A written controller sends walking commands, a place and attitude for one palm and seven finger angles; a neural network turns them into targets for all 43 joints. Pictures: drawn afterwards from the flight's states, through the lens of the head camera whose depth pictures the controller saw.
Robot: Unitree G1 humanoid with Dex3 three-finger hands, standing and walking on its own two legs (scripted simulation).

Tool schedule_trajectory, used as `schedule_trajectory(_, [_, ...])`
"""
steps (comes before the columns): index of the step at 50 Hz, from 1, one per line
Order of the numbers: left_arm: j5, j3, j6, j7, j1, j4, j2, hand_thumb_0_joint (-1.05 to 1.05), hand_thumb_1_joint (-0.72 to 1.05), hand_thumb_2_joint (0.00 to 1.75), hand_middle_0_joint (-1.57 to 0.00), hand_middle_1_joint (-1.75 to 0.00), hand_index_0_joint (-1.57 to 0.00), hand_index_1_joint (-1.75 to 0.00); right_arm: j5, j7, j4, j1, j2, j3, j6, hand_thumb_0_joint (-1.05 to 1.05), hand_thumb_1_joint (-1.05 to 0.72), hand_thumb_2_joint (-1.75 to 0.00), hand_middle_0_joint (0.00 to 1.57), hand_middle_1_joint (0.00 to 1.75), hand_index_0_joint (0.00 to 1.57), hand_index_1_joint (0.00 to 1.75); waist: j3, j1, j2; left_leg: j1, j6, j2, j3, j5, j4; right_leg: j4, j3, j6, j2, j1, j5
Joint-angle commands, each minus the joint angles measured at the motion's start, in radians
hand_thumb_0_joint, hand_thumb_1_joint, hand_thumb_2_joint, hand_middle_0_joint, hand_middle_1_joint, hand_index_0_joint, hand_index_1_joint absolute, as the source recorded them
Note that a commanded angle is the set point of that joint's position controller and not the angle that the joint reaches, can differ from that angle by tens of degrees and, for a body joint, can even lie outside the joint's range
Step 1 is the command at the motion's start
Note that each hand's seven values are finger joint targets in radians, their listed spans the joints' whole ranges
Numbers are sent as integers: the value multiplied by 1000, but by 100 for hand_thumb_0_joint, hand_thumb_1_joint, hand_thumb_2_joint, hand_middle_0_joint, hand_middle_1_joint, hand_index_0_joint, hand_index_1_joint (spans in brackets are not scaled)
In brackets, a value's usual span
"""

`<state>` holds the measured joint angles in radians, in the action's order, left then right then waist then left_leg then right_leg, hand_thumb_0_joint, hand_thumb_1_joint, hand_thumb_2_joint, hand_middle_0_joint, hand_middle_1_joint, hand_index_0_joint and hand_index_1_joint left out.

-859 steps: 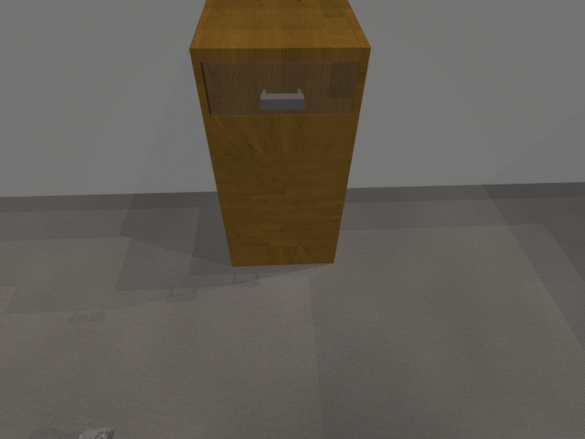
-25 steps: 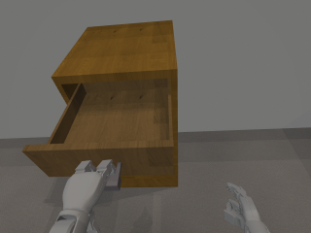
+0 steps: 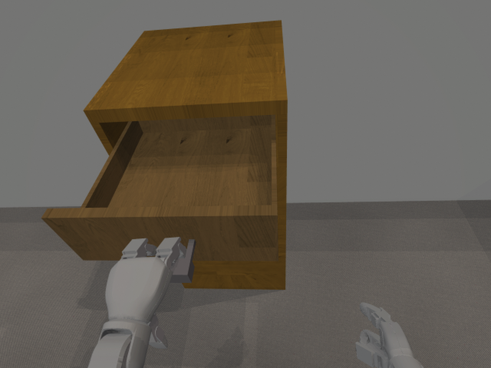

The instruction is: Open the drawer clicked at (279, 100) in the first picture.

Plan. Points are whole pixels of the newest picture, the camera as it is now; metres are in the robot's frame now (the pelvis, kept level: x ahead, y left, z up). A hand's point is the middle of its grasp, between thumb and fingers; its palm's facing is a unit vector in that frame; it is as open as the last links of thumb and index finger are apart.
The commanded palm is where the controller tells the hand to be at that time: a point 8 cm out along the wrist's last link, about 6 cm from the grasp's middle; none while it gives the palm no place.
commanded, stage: open the thumb to release the handle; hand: left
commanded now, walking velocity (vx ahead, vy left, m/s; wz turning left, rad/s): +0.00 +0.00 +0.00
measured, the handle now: (162, 257) +0.27 +0.18 +0.05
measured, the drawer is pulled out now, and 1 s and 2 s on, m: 0.26 0.23 0.24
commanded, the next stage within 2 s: lift the hand off the handle in 0.40 s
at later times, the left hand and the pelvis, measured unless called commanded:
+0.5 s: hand (159, 285) +0.23 +0.18 +0.03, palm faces +0.03 -0.13 -0.99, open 14.3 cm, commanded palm +0.20 +0.19 +0.07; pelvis +0.00 +0.00 +0.01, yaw -2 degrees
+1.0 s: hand (159, 283) +0.24 +0.18 +0.03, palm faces -0.01 -0.13 -0.99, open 14.5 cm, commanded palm +0.21 +0.19 +0.11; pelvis +0.00 +0.00 +0.01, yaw -1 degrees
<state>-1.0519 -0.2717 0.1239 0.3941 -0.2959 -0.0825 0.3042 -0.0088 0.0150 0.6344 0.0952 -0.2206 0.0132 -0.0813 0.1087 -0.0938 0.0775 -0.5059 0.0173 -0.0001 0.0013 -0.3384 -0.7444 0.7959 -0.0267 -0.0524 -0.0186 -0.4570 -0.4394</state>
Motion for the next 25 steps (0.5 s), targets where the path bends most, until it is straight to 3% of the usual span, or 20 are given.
schedule_trajectory(1, [6,121,98,-4,204,-1,89,0,-50,30,-15,-30,-15,-30,25,-26,-175,-164,-88,17,29,0,-90,-90,20,30,20,30,100,23,-162,115,-46,-38,28,102,94,-211,52,30,-3,10,217])
schedule_trajectory(3, [16,92,101,-29,226,-19,76,0,-50,30,-15,-30,-15,-30,27,-31,-186,-165,-83,15,25,0,-90,-90,20,30,20,30,124,17,-142,132,-50,-42,32,113,99,-219,61,33,2,37,222])
schedule_trajectory(6, [34,141,92,-55,137,-3,111,0,-50,30,-15,-30,-15,-30,29,-32,-202,-164,-86,12,24,0,-90,-90,20,30,20,30,121,-7,-149,121,-46,-43,35,140,113,-227,73,33,4,91,273])
schedule_trajectory(8, [44,102,77,-71,138,-30,77,0,-50,30,-15,-30,-15,-30,29,-29,-212,-162,-83,11,25,0,-90,-90,20,30,20,30,77,7,-159,113,-47,-44,33,124,113,-239,75,37,7,72,262])
schedule_trajectory(11, [42,137,49,-70,121,-46,102,0,-50,30,-15,-30,-15,-30,24,-25,-219,-151,-89,16,30,0,-90,-90,20,30,20,30,63,1,-140,121,-46,-41,32,117,120,-247,73,30,3,57,227])
schedule_trajectory(14, [38,130,24,-58,86,-65,79,0,-50,30,-15,-30,-15,-30,20,-19,-227,-144,-87,24,37,0,-90,-90,20,30,20,30,57,4,-160,118,-47,-44,34,115,109,-246,75,29,1,42,222])
schedule_trajectory(16, [36,150,16,-46,69,-88,93,0,-50,30,-15,-30,-15,-30,17,-14,-228,-135,-91,31,40,0,-90,-90,20,30,20,30,91,1,-148,124,-45,-42,33,133,108,-232,73,25,-2,60,254])
schedule_trajectory(20, [31,121,17,-28,58,-114,63,0,-50,30,-15,-30,-15,-30,15,-6,-231,-131,-92,36,42,0,-90,-90,20,30,20,30,109,9,-137,129,-48,-41,32,148,93,-212,67,25,-3,47,293])
schedule_trajectory(21, [27,141,20,-23,83,-106,86,0,-50,30,-15,-30,-15,-30,16,-7,-224,-124,-96,37,41,0,-90,-90,20,30,20,30,107,16,-144,124,-45,-40,29,144,93,-207,66,23,-7,43,284])
schedule_trajectory(25, [24,138,30,-12,58,-97,75,0,-50,30,-15,-30,-15,-30,15,-7,-218,-126,-93,38,43,0,-90,-90,20,30,20,30,119,14,-172,120,-47,-41,30,161,85,-193,62,26,-7,50,336])
